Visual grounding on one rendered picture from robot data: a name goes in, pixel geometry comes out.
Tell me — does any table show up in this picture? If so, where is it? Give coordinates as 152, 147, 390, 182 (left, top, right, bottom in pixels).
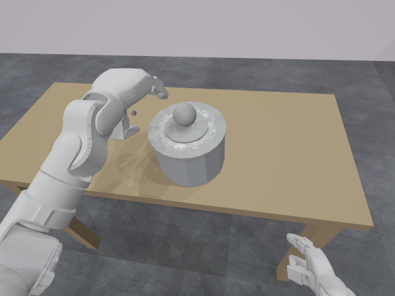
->
0, 82, 374, 282

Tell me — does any lid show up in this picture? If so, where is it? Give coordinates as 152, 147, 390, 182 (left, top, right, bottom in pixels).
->
148, 102, 227, 161

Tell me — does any left robot hand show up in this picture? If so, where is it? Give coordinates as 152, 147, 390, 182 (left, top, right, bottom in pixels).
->
92, 68, 168, 141

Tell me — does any left robot forearm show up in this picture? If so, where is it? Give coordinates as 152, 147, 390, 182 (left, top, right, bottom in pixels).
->
0, 89, 123, 244

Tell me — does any knob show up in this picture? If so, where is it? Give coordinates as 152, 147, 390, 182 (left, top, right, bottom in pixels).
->
173, 103, 196, 127

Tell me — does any robot left upper arm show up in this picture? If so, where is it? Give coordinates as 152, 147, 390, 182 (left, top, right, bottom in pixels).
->
0, 224, 63, 296

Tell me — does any right robot forearm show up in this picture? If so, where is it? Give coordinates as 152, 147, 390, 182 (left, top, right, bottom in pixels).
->
315, 274, 356, 296

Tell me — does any right robot hand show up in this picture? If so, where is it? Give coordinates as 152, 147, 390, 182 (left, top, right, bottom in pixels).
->
286, 233, 336, 293

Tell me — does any pot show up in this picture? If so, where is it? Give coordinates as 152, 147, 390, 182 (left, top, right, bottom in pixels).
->
155, 138, 225, 187

